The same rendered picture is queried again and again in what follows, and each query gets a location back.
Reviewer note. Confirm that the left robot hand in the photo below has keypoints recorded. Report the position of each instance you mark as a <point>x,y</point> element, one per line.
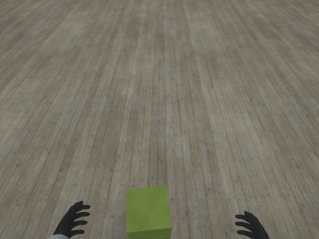
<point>68,221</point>

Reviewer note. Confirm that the right robot hand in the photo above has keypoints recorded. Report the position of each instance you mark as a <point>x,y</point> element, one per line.
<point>257,230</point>

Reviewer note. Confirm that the carton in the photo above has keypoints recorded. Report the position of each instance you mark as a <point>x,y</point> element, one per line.
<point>148,213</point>

